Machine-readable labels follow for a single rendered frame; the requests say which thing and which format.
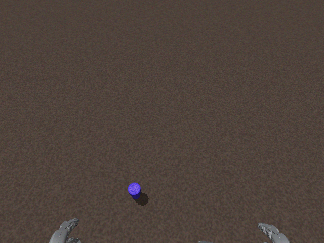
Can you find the right robot hand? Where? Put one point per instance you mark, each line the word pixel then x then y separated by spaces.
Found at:
pixel 273 233

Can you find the cup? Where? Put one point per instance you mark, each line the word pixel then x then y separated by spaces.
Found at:
pixel 134 190

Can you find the left robot hand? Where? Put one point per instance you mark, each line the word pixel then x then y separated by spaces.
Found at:
pixel 61 235

